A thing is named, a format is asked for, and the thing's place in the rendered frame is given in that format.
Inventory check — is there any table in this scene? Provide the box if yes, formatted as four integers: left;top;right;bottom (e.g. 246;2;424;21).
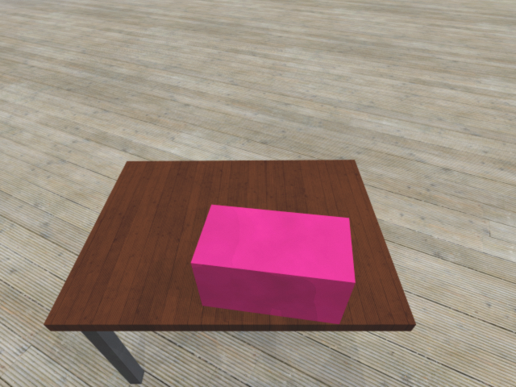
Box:
44;160;416;384

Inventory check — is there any carton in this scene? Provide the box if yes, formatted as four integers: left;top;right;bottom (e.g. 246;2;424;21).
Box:
191;205;356;324

